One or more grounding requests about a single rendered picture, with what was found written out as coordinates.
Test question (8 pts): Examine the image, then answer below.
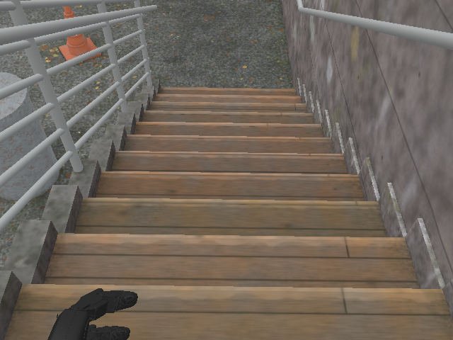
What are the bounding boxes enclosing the stairs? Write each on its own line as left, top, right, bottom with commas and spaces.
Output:
4, 87, 453, 340

